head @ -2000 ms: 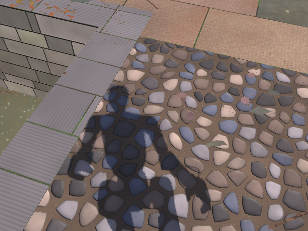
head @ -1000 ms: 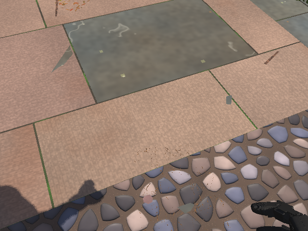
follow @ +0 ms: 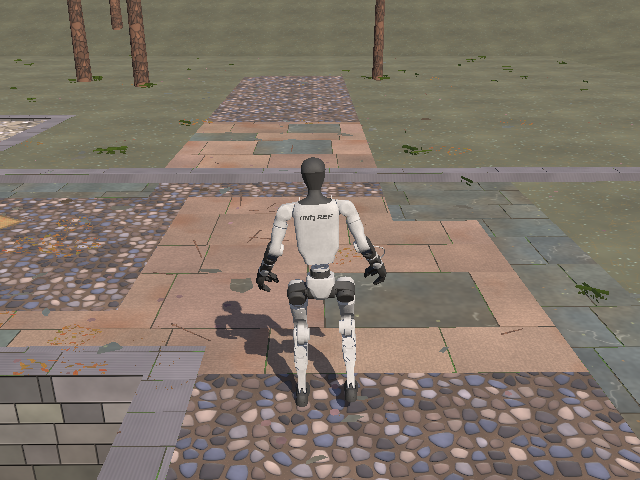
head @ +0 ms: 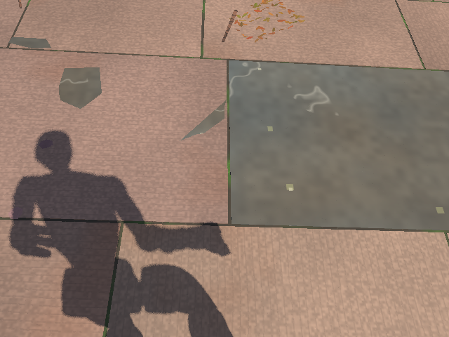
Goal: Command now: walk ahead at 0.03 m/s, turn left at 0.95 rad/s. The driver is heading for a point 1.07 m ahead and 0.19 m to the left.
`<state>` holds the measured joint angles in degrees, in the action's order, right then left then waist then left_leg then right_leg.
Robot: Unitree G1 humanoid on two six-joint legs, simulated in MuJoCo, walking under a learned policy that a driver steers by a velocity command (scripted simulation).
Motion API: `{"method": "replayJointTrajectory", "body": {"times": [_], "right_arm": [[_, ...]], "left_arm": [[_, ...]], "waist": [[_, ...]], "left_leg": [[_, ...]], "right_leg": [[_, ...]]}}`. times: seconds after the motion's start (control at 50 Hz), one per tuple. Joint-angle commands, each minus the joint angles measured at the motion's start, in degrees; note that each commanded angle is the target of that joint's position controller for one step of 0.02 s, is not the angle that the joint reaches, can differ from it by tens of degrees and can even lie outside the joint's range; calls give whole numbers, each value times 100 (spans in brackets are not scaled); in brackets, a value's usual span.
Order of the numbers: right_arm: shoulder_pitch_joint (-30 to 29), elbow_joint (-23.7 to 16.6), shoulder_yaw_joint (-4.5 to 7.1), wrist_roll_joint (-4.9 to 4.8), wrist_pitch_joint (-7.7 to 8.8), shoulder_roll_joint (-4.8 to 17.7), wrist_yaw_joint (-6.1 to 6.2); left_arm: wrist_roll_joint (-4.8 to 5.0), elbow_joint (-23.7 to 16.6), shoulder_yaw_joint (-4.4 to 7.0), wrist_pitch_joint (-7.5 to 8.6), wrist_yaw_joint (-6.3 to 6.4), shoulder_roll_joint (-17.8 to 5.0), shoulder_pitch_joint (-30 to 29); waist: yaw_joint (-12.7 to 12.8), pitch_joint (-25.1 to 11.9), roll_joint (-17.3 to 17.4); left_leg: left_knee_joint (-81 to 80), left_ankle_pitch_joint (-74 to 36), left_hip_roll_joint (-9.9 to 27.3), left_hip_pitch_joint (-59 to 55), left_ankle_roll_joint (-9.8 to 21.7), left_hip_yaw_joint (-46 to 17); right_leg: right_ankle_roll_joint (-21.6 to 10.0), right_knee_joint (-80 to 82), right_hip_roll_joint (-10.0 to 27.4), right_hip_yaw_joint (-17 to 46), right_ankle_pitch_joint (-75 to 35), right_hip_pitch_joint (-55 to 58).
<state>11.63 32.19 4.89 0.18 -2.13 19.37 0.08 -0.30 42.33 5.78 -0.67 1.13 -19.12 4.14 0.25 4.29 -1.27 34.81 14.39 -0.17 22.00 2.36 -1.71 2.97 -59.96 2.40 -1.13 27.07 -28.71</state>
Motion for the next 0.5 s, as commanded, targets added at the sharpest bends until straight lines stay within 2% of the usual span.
{"method": "replayJointTrajectory", "body": {"times": [0.02, 0.06, 0.1, 0.14, 0.24, 0.28, 0.3, 0.32, 0.34, 0.36, 0.38, 0.4, 0.42, 0.44, 0.46, 0.5], "right_arm": [[-249, -501, 298, -99, 113, 1025, 138], [-330, -570, 256, -42, 57, 925, 214], [-241, -563, 283, -71, 37, 956, 254], [-253, -579, 317, -102, 4, 1015, 274], [-342, -632, 353, -116, -59, 1032, 215], [-446, -660, 354, -147, -75, 1004, 193], [-562, -679, 341, -180, -88, 968, 187], [-554, -689, 299, -206, -96, 834, 180], [-45, -602, 191, -160, -113, 422, 156], [-41, -757, 261, -195, -56, 659, 140], [23, -634, 404, -126, -7, 1155, 120], [22, -493, 458, -155, -27, 1263, 105], [52, -360, 426, -130, -73, 1108, 125], [76, -354, 364, -97, -96, 922, 119], [33, -368, 289, -116, -93, 729, 100], [-230, -463, 171, -148, -51, 488, 111]], "left_arm": [[-66, -496, 139, 110, 108, -563, -242], [-34, -412, 114, 147, 57, -454, -106], [18, -396, 49, 165, 28, -300, -189], [36, -405, 7, 173, -8, -229, -273], [81, -391, 44, 229, -105, -368, -219], [97, -361, 90, 271, -140, -448, -49], [100, -305, 123, 288, -151, -478, 133], [76, -244, 183, 287, -135, -604, 325], [-2, -310, 241, 229, -92, -916, 298], [-191, -321, 247, 191, -83, -1058, 204], [-202, -505, 183, 217, -45, -756, -105], [-141, -602, 102, 195, 30, -457, -354], [-84, -646, 56, 158, 87, -341, -406], [-18, -623, 31, 129, 132, -337, -363], [-9, -590, 5, 98, 160, -356, -239], [-48, -499, 19, 47, 156, -455, 104]], "waist": [[35, -971, 855], [102, -1166, 856], [27, -1199, 788], [-16, -1195, 861], [-84, -1106, 1182], [-18, -1096, 1259], [106, -1087, 1226], [160, -1138, 1001], [-134, -1405, -186], [-272, -988, -1570], [-285, -784, -1183], [-287, -659, -828], [-246, -610, -543], [-182, -560, -462], [-128, -529, -392], [94, -594, -506]], "left_leg": [[-1427, -1803, 1278, -1378, 1004, -2001], [-1330, -2051, 1039, -1246, 954, -1871], [-1245, -1942, 915, -1331, 934, -2004], [-1183, -1617, 840, -1287, 920, -2246], [-1103, -1285, 696, -1049, 868, -2975], [-998, -1254, 570, -966, 778, -3216], [-864, -1107, 417, -804, 663, -3205], [-546, -495, 159, -436, 453, -3020], [635, 1526, -446, 213, 143, -2202], [1873, 2212, -960, 1270, -179, -1159], [2808, 1853, -408, 1455, -383, -1052], [3144, 1409, -247, 1444, -469, -892], [3435, 1116, -200, 1397, -557, -787], [3737, 942, -175, 1507, -629, -683], [3754, 897, -132, 1510, -678, -490], [3255, 903, -79, 1541, -747, -273]], "right_leg": [[-46, -487, -98, 625, -519, -1153], [48, -197, -306, 613, -831, -777], [130, 547, -472, 676, -951, -663], [169, 1155, -589, 773, -986, -452], [85, 2162, -734, 942, -889, 221], [-10, 2795, -709, 947, -963, 695], [-72, 3384, -650, 872, -1359, 1133], [-207, 3937, -288, 955, -1915, 1800], [-672, 4100, 956, 1972, -2190, 2612], [-1534, 4482, 1791, 3301, -2541, 2260], [-1758, 4475, 1974, 3152, -2396, 2061], [-1574, 4395, 1613, 2436, -2115, 1905], [-1408, 4309, 1248, 1974, -1952, 1855], [-1426, 4291, 1172, 1754, -2151, 1905], [-1471, 4295, 1100, 1504, -2483, 1923], [-1579, 4278, 1037, 1223, -2927, 2265]]}}
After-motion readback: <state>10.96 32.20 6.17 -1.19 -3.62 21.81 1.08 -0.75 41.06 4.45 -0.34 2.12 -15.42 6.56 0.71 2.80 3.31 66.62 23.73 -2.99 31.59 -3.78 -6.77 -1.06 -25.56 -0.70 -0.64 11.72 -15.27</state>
